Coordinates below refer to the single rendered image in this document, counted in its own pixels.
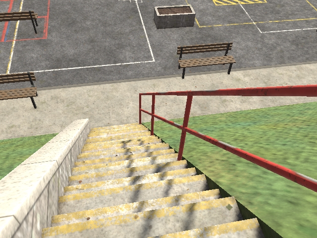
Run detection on stairs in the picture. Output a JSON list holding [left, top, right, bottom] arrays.
[[42, 123, 265, 238]]

